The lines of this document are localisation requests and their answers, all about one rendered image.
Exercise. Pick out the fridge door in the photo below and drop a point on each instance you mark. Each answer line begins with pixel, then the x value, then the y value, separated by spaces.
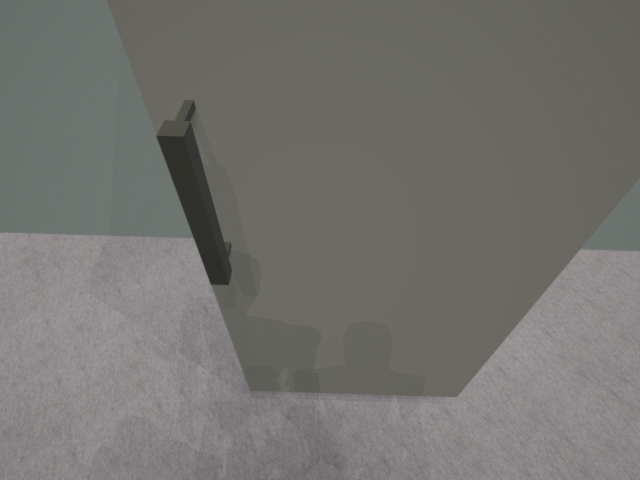
pixel 400 180

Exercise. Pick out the handle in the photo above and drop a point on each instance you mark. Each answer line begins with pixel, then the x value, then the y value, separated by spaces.
pixel 180 150

